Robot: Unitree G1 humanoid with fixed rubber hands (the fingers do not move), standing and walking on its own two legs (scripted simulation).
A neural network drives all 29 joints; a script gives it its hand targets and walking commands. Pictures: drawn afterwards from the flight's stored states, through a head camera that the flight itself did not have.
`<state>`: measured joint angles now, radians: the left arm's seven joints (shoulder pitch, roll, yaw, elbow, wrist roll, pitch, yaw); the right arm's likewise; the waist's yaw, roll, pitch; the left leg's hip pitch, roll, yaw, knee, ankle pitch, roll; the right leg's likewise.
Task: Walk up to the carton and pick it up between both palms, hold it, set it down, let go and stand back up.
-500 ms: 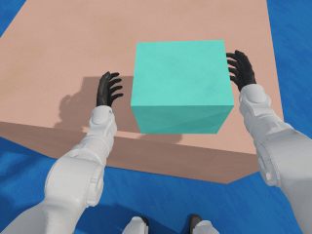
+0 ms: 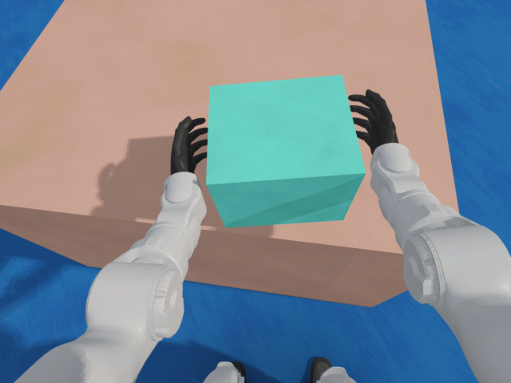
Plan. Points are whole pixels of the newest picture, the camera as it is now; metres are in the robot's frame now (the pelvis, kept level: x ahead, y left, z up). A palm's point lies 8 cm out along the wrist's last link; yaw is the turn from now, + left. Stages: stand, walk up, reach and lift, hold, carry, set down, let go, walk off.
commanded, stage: reach and lift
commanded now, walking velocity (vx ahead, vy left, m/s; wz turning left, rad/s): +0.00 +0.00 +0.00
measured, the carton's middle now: (279, 156) +0.49 +0.02 -0.02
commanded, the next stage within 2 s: none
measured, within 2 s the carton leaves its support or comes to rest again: neither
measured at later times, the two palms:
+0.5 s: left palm (183, 175) +0.42 +0.18 +0.02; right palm (378, 151) +0.47 -0.13 +0.03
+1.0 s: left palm (184, 175) +0.43 +0.18 +0.01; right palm (375, 150) +0.48 -0.13 +0.02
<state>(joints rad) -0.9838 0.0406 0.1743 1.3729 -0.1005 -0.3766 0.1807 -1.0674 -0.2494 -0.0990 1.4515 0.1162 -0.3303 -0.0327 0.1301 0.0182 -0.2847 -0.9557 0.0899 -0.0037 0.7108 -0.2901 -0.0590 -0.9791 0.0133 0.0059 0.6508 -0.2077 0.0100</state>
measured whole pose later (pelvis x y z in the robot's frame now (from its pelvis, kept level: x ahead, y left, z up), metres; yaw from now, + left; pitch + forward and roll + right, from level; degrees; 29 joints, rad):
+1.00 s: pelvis +0.03 +0.00 +0.03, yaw +1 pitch +27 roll -1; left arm -0.76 -0.07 0.54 1.13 0.29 -0.48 0.14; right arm -0.90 -0.09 -0.63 1.32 -0.43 -0.56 -0.01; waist 0.07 0.03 -0.15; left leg -0.69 0.09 0.05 0.43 -0.20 -0.05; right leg -0.71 -0.01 -0.02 0.37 -0.12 0.01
